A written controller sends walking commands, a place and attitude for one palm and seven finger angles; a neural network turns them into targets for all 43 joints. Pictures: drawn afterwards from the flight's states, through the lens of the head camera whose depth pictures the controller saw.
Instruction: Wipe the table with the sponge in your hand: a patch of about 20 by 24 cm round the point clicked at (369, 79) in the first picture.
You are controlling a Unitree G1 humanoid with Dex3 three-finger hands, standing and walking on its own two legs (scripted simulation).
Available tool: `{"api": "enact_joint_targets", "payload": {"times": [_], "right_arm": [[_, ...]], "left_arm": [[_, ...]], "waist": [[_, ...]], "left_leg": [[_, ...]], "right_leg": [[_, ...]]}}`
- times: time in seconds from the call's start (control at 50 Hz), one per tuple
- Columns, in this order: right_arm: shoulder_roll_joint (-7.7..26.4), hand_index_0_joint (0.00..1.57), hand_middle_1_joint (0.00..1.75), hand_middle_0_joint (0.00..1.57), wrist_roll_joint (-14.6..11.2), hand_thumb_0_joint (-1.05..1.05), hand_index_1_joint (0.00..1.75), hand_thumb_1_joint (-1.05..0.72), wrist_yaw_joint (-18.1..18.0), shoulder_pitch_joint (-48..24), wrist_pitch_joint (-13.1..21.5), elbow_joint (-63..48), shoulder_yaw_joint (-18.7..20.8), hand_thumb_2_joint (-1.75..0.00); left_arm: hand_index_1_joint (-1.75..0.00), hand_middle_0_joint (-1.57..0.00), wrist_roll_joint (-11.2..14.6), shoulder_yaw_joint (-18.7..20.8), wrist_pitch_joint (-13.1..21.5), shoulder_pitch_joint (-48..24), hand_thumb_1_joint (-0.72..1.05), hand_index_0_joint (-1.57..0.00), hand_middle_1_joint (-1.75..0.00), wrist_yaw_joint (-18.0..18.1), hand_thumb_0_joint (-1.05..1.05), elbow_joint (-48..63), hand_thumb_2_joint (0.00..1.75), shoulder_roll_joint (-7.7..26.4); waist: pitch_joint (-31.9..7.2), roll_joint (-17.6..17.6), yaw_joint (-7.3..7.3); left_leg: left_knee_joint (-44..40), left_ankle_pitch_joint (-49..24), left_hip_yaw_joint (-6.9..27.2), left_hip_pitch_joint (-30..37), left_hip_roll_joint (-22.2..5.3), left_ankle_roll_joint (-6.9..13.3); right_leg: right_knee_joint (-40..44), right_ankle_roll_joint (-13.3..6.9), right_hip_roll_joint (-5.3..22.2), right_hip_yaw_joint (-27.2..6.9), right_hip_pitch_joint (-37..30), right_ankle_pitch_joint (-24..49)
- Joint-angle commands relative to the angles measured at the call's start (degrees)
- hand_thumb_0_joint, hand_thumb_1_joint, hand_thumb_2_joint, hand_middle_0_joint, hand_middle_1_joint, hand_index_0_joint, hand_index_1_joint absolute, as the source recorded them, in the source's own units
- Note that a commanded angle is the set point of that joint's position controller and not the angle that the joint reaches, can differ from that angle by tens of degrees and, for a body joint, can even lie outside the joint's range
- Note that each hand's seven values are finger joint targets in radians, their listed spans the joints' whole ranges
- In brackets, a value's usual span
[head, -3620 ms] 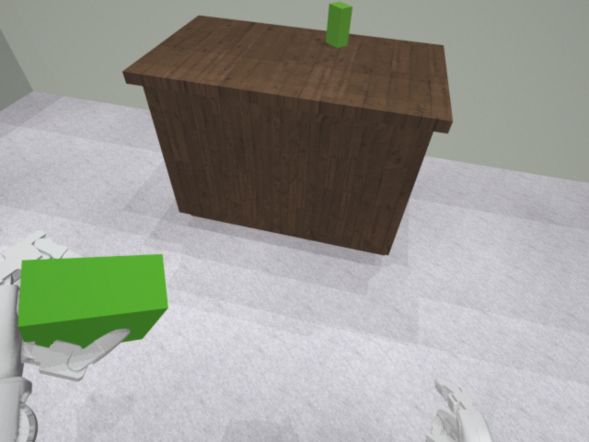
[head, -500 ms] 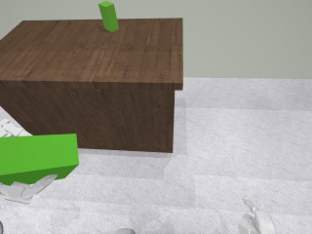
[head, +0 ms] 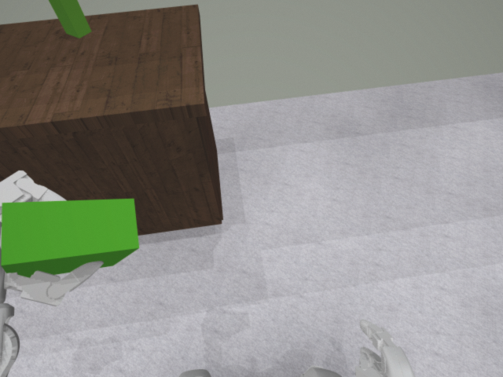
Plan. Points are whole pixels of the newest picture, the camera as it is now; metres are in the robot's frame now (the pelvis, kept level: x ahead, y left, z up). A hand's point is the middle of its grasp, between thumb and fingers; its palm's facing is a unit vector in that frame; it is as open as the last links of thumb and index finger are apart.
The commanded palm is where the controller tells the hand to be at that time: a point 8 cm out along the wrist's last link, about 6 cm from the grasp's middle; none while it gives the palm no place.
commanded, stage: turn to face it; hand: left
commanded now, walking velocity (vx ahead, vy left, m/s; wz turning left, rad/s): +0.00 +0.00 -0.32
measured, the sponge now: (87, 239) +0.24 +0.22 +0.16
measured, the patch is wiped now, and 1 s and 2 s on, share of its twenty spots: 0.00 0.00 0.00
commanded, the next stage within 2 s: take the last steps up to it in 0.16 s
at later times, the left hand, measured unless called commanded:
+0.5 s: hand (97, 248) +0.21 +0.18 +0.19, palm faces +0.29 -0.85 -0.45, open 9.4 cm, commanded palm +0.17 +0.23 +0.20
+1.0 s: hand (92, 188) +0.29 +0.22 +0.19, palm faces +0.34 -0.83 -0.45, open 9.4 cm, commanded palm +0.24 +0.26 +0.20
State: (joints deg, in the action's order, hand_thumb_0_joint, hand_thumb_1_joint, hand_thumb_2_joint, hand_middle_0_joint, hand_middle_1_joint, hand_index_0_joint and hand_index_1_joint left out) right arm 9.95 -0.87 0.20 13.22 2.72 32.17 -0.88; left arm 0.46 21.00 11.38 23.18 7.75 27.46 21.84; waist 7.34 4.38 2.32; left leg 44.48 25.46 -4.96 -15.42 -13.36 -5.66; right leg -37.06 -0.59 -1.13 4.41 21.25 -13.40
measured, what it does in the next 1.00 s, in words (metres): steps on the spot: left foot, then right foot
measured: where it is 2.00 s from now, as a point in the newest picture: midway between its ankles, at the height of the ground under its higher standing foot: (253, 345)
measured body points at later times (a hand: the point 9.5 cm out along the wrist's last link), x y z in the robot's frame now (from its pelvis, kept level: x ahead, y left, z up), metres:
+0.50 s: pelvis -0.02 -0.03 +0.02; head -0.03 -0.03 +0.47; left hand +0.19 +0.23 +0.21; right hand +0.09 -0.30 -0.06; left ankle -0.02 +0.09 -0.72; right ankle -0.01 -0.11 -0.69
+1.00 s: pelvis +0.05 +0.00 +0.01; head +0.08 -0.01 +0.46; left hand +0.26 +0.26 +0.21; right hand +0.18 -0.28 -0.08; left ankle +0.10 +0.12 -0.72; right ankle -0.01 -0.12 -0.71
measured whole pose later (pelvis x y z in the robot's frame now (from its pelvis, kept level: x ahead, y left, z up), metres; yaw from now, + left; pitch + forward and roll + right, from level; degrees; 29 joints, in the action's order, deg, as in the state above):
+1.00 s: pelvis +0.05 +0.00 +0.01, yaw -6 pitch +0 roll +2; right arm 14.1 0.1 -3.7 12.6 3.6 34.8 3.1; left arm 0.6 21.3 14.1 28.0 9.6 28.8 21.1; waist 3.2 -1.5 1.2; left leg 28.5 11.0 -9.7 -16.7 -2.6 0.4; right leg -36.3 1.2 6.1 4.3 12.2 -23.3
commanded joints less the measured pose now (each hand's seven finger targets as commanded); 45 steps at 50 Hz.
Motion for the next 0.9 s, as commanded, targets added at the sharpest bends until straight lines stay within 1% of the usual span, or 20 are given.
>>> {"api": "enact_joint_targets", "payload": {"times": [0.0,0.04,0.08,0.2,0.26,0.3,0.32,0.36,0.4,0.46,0.5,0.52,0.56,0.58,0.6,0.62,0.66,0.7,0.8,0.88], "right_arm": [[6.9,0.20,0.30,0.20,0.2,0.00,0.30,-0.90,-1.2,-7.4,2.7,-8.8,3.8,-0.90],[5.8,0.20,0.30,0.20,0.7,0.00,0.30,-0.90,-0.6,-7.7,0.8,-7.4,2.3,-0.90],[6.2,0.20,0.30,0.20,0.5,0.00,0.30,-0.90,-0.8,-8.1,0.0,-7.7,2.8,-0.90],[7.7,0.20,0.30,0.20,0.2,0.00,0.30,-0.90,-1.8,-6.9,0.4,-8.0,3.5,-0.90],[8.5,0.20,0.30,0.20,-0.1,0.00,0.30,-0.90,-2.3,-6.0,0.4,-7.5,3.6,-0.90],[9.4,0.20,0.30,0.20,0.3,0.00,0.30,-0.90,-3.0,-4.7,0.8,-7.6,4.0,-0.90],[10.5,0.20,0.30,0.20,0.9,0.00,0.30,-0.90,-3.6,-4.6,0.9,-8.2,4.3,-0.90],[10.8,0.20,0.30,0.20,1.4,0.00,0.30,-0.90,-4.2,-6.6,1.5,-7.5,3.6,-0.90],[9.2,0.20,0.30,0.20,1.5,0.00,0.30,-0.90,-4.1,-6.4,3.0,-7.2,3.7,-0.90],[9.9,0.20,0.30,0.20,1.2,0.00,0.30,-0.90,-4.0,-4.7,4.0,-5.3,3.7,-0.90],[9.8,0.20,0.30,0.20,1.4,0.00,0.30,-0.90,-4.2,-5.1,4.1,-3.9,3.5,-0.90],[9.5,0.20,0.30,0.20,1.2,0.00,0.30,-0.90,-4.1,-5.3,4.1,-3.8,3.6,-0.90],[8.9,0.20,0.30,0.20,0.8,0.00,0.30,-0.90,-3.5,-6.4,4.0,-4.5,4.3,-0.90],[10.4,0.20,0.30,0.20,0.7,0.00,0.30,-0.90,-3.2,-6.3,4.0,-4.0,5.4,-0.90],[9.1,0.20,0.30,0.20,0.9,0.00,0.30,-0.90,-3.1,-6.6,3.6,-3.5,4.5,-0.90],[8.1,0.20,0.30,0.20,1.2,0.00,0.30,-0.90,-2.9,-6.1,2.9,-2.9,3.6,-0.90],[7.6,0.20,0.30,0.20,1.1,0.00,0.30,-0.90,-2.9,-7.1,2.1,-2.9,3.2,-0.90],[7.1,0.20,0.30,0.20,1.3,0.00,0.30,-0.90,-3.0,-6.8,1.9,-3.5,3.2,-0.90],[6.1,0.20,0.30,0.20,1.2,0.00,0.30,-0.90,-3.2,-6.5,3.0,-5.5,3.4,-0.90],[6.4,0.20,0.30,0.20,1.1,0.00,0.30,-0.90,-3.7,-5.4,3.6,-5.7,3.9,-0.90]], "left_arm": [[-1.60,-1.20,1.9,12.0,4.8,1.7,0.10,-1.20,-1.60,2.5,0.00,15.7,1.30,15.1],[-1.60,-1.20,2.6,12.3,5.8,7.1,0.10,-1.20,-1.60,2.5,0.00,18.3,1.30,12.8],[-1.60,-1.20,2.8,13.5,6.3,9.1,0.10,-1.20,-1.60,2.5,0.00,18.5,1.30,13.2],[-1.60,-1.20,2.6,11.8,5.6,10.6,0.10,-1.20,-1.60,2.2,0.00,12.4,1.30,10.8],[-1.60,-1.20,2.1,8.8,4.9,7.9,0.10,-1.20,-1.60,2.0,0.00,11.8,1.30,9.6],[-1.60,-1.20,1.3,6.9,5.0,5.2,0.10,-1.20,-1.60,2.0,0.00,14.1,1.30,9.8],[-1.60,-1.20,0.9,6.1,5.2,4.8,0.10,-1.20,-1.60,1.9,0.00,14.6,1.30,9.5],[-1.60,-1.20,-0.1,7.0,5.7,1.2,0.10,-1.20,-1.60,2.5,0.00,16.9,1.30,10.7],[-1.60,-1.20,-1.1,5.6,4.5,2.3,0.10,-1.20,-1.60,2.1,0.00,11.9,1.30,8.8],[-1.60,-1.20,-0.8,4.4,4.1,-0.1,0.10,-1.20,-1.60,1.9,0.00,11.1,1.30,8.3],[-1.60,-1.20,-0.7,3.4,4.4,-2.6,0.10,-1.20,-1.60,1.7,0.00,9.0,1.30,7.5],[-1.60,-1.20,-0.9,3.3,4.7,-4.6,0.10,-1.20,-1.60,1.7,0.00,8.6,1.30,7.6],[-1.60,-1.20,-0.8,4.6,4.7,-6.8,0.10,-1.20,-1.60,1.9,0.00,6.2,1.30,9.7],[-1.60,-1.20,-0.3,3.9,5.2,-7.9,0.10,-1.20,-1.60,1.7,0.00,7.2,1.30,9.6],[-1.60,-1.20,0.1,5.1,5.4,-5.1,0.10,-1.20,-1.60,1.6,0.00,6.5,1.30,10.4],[-1.60,-1.20,0.3,5.1,6.1,-2.7,0.10,-1.20,-1.60,1.3,0.00,7.4,1.30,10.0],[-1.60,-1.20,0.2,6.5,7.1,-0.5,0.10,-1.20,-1.60,1.2,0.00,8.8,1.30,10.6],[-1.60,-1.20,0.3,7.0,7.5,1.9,0.10,-1.20,-1.60,1.4,0.00,9.5,1.30,10.1],[-1.60,-1.20,0.8,7.6,6.4,4.3,0.10,-1.20,-1.60,2.6,0.00,10.2,1.30,9.5],[-1.60,-1.20,0.6,5.8,5.5,1.2,0.10,-1.20,-1.60,3.1,0.00,10.3,1.30,8.2]], "waist": [[-16.9,-14.4,-0.40],[-19.0,-7.2,-1.49],[-19.5,-7.8,-1.73],[-17.0,-10.9,-1.38],[-16.7,-8.4,-2.47],[-16.5,-5.3,-3.00],[-14.2,-0.7,-2.95],[-10.9,13.4,-2.49],[-6.2,11.7,-3.03],[-5.9,9.0,-3.12],[-6.7,6.5,-2.92],[-7.6,2.2,-3.01],[-8.7,-18.5,-2.61],[-7.2,-15.9,-2.31],[-5.1,-10.3,-2.39],[-5.6,-7.1,-2.60],[-9.1,-7.4,-2.43],[-10.3,-9.0,-2.54],[-12.7,-13.8,-0.98],[-12.0,-14.7,-1.65]], "left_leg": [[26.6,5.7,8.1,-14.4,8.3,2.1],[24.3,0.3,7.2,-14.6,8.5,1.6],[16.6,0.4,5.4,-10.7,9.0,1.7],[-0.9,1.1,3.9,-5.5,11.1,3.4],[-12.1,-2.5,3.6,1.1,11.9,4.8],[-21.8,-0.5,3.4,7.0,10.8,7.2],[-27.3,6.2,8.7,5.6,6.9,10.0],[-34.0,16.0,21.1,0.6,-2.9,14.7],[-33.7,11.8,18.4,-10.7,-2.8,16.2],[-27.4,-0.9,12.5,-3.6,0.3,14.0],[-20.9,-5.7,10.9,-6.1,1.6,12.2],[-14.9,-6.1,8.5,-11.0,3.2,10.7],[11.3,5.1,1.5,-25.5,12.5,6.2],[19.2,2.1,7.4,-24.4,10.6,5.3],[22.8,-1.6,8.7,-24.2,9.1,5.0],[23.6,-4.8,8.2,-24.0,8.4,4.6],[19.4,-7.3,6.5,-22.5,7.4,4.3],[11.4,-8.9,4.2,-19.8,7.2,4.4],[-4.3,-10.3,-3.1,-12.5,10.2,5.3],[-13.9,-11.9,-5.6,-2.8,11.6,6.0]], "right_leg": [[16.9,-9.1,19.2,-32.6,-14.9,18.0],[15.6,-8.9,15.5,-23.8,-16.0,13.6],[17.3,-8.2,14.4,-21.2,-13.0,9.6],[21.1,-9.0,14.1,-24.7,-9.4,2.0],[21.8,-6.6,12.9,-24.0,-6.9,-3.1],[21.6,-3.6,9.3,-21.8,-4.2,-15.4],[18.0,-1.7,5.2,-19.0,-2.7,-19.9],[-0.2,0.3,-2.0,-6.5,1.1,-11.8],[-13.9,1.3,-1.3,-2.0,-2.3,-10.1],[-0.8,1.4,0.1,2.5,-2.5,-13.0],[11.3,0.9,1.3,2.6,-11.4,-7.9],[14.3,-1.1,4.9,-2.0,-17.8,-5.9],[23.4,-10.9,25.0,-35.5,-22.2,-9.9],[27.4,-12.0,27.2,-39.5,-17.1,-14.5],[26.9,-12.9,26.3,-36.2,-13.5,-12.4],[25.2,-11.6,24.0,-27.1,-13.4,-5.3],[22.5,-9.5,21.3,-16.6,-15.3,6.2],[21.2,-8.8,19.9,-12.0,-15.7,12.3],[18.7,-7.8,18.0,-10.4,-18.3,14.6],[15.6,-6.2,16.8,-8.7,-14.8,8.1]]}}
